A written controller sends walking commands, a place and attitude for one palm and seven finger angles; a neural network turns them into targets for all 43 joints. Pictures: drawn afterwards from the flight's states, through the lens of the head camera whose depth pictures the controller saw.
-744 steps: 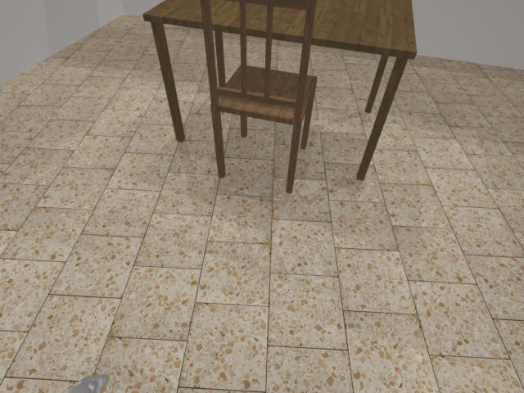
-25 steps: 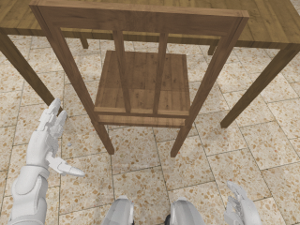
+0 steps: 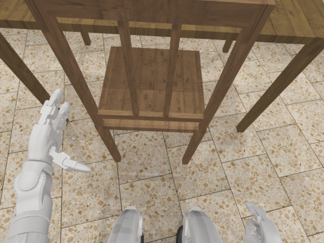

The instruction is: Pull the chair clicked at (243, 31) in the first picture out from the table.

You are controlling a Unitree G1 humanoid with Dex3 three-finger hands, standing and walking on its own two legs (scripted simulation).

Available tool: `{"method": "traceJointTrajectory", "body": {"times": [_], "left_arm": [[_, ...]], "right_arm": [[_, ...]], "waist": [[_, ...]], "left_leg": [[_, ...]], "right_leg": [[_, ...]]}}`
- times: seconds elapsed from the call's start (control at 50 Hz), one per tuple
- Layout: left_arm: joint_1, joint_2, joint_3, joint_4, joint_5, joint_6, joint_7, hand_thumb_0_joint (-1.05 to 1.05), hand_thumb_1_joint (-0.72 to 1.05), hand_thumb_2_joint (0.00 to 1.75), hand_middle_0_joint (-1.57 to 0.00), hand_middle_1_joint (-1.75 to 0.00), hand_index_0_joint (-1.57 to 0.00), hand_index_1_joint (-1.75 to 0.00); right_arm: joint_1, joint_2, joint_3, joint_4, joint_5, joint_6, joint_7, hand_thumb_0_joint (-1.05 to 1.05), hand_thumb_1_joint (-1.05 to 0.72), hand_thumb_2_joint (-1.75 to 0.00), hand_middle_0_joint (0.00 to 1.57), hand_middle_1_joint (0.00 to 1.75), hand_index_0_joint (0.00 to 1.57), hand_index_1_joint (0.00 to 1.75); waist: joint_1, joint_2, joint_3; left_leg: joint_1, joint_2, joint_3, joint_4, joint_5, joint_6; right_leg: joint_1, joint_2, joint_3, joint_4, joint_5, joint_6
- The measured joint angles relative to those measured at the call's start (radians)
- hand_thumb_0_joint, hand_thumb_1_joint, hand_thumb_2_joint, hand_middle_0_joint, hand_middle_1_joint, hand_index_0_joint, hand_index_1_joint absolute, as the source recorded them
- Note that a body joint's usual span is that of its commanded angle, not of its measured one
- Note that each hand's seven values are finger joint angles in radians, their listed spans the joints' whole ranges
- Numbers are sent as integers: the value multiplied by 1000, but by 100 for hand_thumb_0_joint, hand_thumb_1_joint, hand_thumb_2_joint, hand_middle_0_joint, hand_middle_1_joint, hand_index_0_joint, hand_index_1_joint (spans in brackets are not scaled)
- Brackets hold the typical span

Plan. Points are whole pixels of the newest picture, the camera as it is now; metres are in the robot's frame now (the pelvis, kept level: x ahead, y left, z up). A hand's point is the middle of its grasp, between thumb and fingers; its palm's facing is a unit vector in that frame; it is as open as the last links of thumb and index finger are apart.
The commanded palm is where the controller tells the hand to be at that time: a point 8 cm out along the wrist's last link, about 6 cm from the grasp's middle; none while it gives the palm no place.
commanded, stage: aim the fingers beside a spindle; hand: left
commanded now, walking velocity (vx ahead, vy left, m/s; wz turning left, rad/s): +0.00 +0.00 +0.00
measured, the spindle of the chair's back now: (131, 79) +0.50 +0.10 +0.05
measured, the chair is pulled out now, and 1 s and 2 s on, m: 0.00 0.00 0.00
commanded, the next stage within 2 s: none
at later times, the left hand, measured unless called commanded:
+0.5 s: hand (79, 142) +0.34 +0.21 +0.01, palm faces -0.04 -1.00 -0.05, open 16.9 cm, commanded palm +0.33 +0.26 +0.02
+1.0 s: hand (76, 142) +0.34 +0.22 +0.01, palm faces -0.01 -1.00 -0.04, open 16.9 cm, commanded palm +0.32 +0.26 +0.01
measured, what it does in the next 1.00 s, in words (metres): stands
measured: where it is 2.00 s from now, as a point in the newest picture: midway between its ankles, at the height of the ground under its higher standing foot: outside the picture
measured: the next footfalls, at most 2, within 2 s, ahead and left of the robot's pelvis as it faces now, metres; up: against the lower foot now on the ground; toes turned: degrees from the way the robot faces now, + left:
none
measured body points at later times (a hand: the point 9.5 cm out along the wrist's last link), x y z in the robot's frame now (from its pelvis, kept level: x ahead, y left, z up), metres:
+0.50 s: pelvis +0.00 +0.00 +0.00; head +0.13 +0.01 +0.43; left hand +0.34 +0.26 +0.02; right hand +0.15 -0.25 -0.10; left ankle +0.02 +0.10 -0.63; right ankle +0.03 -0.12 -0.63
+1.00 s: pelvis +0.00 +0.00 +0.00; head +0.12 +0.01 +0.43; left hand +0.34 +0.27 +0.01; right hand +0.15 -0.25 -0.10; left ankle +0.02 +0.10 -0.63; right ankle +0.03 -0.12 -0.63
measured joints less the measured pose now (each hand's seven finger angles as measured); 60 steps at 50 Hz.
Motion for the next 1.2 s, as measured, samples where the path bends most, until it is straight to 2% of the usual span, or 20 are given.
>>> {"method": "traceJointTrajectory", "body": {"times": [0.12,0.24,0.38,0.56,0.68,0.76,0.86,0.92,1.02,1.2], "left_arm": [[-54,4,-1,64,11,37,-17,-1,-50,30,-6,-8,-6,-8],[5,-17,-4,-50,7,10,10,-1,-50,30,-6,-8,-6,-8],[-12,4,15,48,1,32,10,-1,-50,30,-6,-8,-6,-9],[22,-33,-36,-55,12,-8,9,-1,-50,30,-6,-8,-6,-8],[-29,-5,5,37,17,22,20,-1,-50,30,-6,-8,-6,-9],[7,4,16,13,4,34,7,-1,-50,30,-6,-8,-6,-8],[66,-15,-9,-70,-8,-1,-4,-1,-50,30,-6,-8,-6,-8],[50,-21,-13,-45,-9,-7,-3,-1,-50,30,-6,-8,-6,-8],[3,-9,0,30,3,15,-4,-1,-50,30,-6,-8,-6,-8],[6,-10,-4,-46,5,5,9,-1,-50,30,-6,-8,-6,-8]], "right_arm": [[-7,-6,-3,-7,0,2,-2,1,-90,-90,20,30,21,30],[5,5,-9,-15,-7,7,10,1,-90,-90,20,30,21,30],[10,4,6,-20,3,20,12,1,-90,-90,20,30,21,30],[-8,-1,-8,-9,-8,-3,5,1,-90,-90,20,30,21,30],[-16,4,4,-19,-4,18,10,1,-90,-90,20,30,21,30],[-11,5,0,-32,-2,19,14,1,-90,-90,20,30,21,30],[1,2,-5,-19,-5,5,13,1,-90,-90,20,30,21,30],[1,0,-2,-6,-4,3,10,1,-90,-90,20,30,21,30],[-11,-2,1,-9,-2,5,6,1,-90,-90,20,30,21,30],[-9,5,-2,-8,-9,4,11,1,-90,-90,20,30,21,30]], "waist": [[-9,4,6],[-10,5,8],[-4,5,-10],[2,8,4],[-6,-1,-7],[-8,2,0],[3,8,-2],[5,8,-11],[-2,4,-10],[-7,7,1]], "left_leg": [[-35,0,2,23,-5,3],[-13,2,15,3,-2,5],[-17,-1,12,3,-3,5],[-16,-2,3,10,-7,5],[-21,0,8,13,-9,3],[-23,4,7,15,-11,2],[-7,3,3,3,-9,3],[-9,0,1,5,-9,3],[-32,0,0,26,-14,3],[-26,4,3,19,-10,3]], "right_leg": [[-35,0,3,22,-3,1],[-20,2,15,5,3,6],[-23,-1,12,8,-2,5],[-15,-1,4,8,-4,5],[-27,0,10,17,-8,3],[-27,5,8,15,-7,2],[-8,5,5,-1,-5,4],[-9,2,3,2,-7,4],[-32,1,2,23,-11,2],[-26,5,6,13,-4,4]]}}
